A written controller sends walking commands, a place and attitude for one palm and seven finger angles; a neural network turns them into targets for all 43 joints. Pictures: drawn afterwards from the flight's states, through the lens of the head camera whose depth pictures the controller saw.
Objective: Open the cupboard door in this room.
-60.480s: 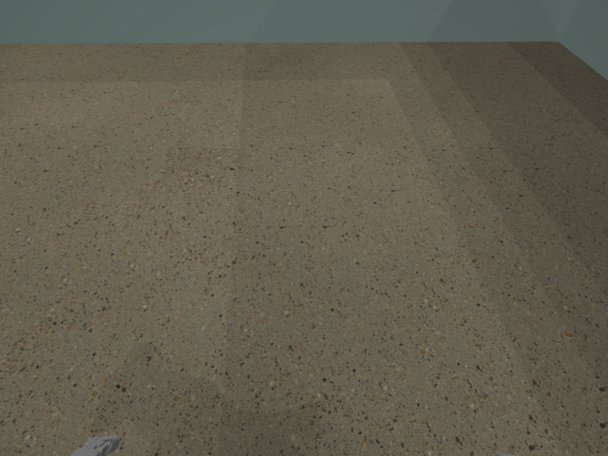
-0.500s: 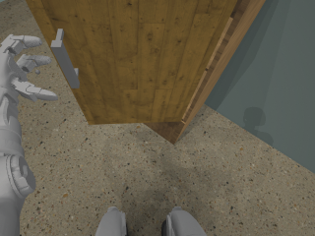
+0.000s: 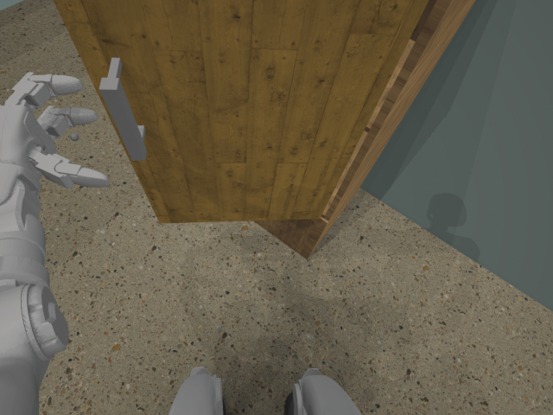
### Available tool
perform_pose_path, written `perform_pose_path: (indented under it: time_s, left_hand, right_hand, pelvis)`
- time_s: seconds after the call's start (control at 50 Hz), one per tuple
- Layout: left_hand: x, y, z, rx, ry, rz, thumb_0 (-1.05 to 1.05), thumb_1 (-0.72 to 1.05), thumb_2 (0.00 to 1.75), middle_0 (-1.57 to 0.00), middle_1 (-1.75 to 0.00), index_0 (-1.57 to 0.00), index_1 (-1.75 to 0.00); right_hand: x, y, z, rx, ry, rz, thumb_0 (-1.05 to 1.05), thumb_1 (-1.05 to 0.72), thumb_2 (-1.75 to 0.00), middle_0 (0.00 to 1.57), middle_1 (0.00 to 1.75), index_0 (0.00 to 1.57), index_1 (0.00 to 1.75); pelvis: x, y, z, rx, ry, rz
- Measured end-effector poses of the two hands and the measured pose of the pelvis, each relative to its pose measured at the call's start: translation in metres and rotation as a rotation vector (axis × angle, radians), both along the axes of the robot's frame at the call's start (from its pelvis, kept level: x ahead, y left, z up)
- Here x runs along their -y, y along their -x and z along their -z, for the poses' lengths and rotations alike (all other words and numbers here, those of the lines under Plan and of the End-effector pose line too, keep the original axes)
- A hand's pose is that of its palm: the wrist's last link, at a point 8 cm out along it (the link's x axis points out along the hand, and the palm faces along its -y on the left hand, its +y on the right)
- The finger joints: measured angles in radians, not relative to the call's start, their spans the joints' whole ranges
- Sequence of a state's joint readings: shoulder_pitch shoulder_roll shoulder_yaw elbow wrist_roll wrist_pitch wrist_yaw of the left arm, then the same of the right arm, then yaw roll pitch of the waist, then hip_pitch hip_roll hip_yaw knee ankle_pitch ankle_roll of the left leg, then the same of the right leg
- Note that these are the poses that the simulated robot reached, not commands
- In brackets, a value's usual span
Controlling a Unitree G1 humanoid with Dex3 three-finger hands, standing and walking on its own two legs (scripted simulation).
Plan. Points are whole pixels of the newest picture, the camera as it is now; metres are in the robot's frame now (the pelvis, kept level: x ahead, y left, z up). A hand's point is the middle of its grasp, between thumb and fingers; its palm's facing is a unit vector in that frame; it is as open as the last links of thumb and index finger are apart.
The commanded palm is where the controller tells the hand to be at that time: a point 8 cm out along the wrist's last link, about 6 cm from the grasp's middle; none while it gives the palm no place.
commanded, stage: move the hooked fingers beside the handle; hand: left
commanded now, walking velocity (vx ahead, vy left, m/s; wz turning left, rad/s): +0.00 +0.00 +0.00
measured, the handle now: (128, 113) +0.52 +0.19 +0.07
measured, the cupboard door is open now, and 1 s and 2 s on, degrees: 41 41 40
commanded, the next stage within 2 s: slide the fingers in behind the handle in 0.26 s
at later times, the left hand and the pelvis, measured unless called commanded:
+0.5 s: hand (78, 140) +0.47 +0.24 +0.08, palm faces +0.01 -1.00 -0.01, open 14.0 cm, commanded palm +0.45 +0.28 +0.07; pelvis +0.00 +0.00 +0.00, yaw +0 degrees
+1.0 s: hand (97, 138) +0.48 +0.22 +0.07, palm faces +0.04 -1.00 -0.01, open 13.9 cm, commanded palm +0.46 +0.25 +0.07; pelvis +0.00 -0.01 +0.00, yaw +1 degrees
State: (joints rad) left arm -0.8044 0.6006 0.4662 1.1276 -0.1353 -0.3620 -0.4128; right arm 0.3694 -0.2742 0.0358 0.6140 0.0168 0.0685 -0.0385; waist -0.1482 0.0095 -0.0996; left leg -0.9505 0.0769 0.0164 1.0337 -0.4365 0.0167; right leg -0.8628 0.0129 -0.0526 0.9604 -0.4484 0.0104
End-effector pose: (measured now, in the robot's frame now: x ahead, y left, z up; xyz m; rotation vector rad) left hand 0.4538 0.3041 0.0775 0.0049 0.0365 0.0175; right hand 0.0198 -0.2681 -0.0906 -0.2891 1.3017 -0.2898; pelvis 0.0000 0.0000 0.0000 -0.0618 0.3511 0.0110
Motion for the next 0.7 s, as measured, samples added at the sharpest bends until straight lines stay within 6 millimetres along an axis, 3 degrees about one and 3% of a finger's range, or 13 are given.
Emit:
perform_pose_path:
  time_s: [0.16,0.4,0.7]
  left_hand:
    - [0.0,-0.001,0.0,0.001,-0.005,-0.009,-0.01,-0.5,0.3,-0.3,-1.2,-0.3,-1.2]
    - [-0.001,0.006,-0.002,0.006,-0.004,-0.004,-0.01,-0.5,0.3,-0.3,-1.2,-0.3,-1.2]
    - [0.021,-0.002,0.004,0.002,0.007,-0.007,-0.01,-0.5,0.3,-0.3,-1.2,-0.31,-1.21]
  right_hand:
    - [0.0,-0.007,0.001,0.022,-0.003,-0.008,0.0,-0.9,-0.9,0.2,0.3,0.2,0.3]
    - [-0.001,0.0,0.003,-0.002,-0.015,0.0,0.0,-0.9,-0.9,0.2,0.3,0.2,0.3]
    - [0.002,0.003,0.004,0.012,-0.012,0.004,0.0,-0.9,-0.9,0.2,0.3,0.2,0.3]
  pelvis:
    - [0.001,0.0,0.001,0.0,-0.001,0.002]
    - [0.002,0.0,0.0,0.006,-0.002,0.0]
    - [0.004,0.004,0.002,0.004,-0.005,0.0]
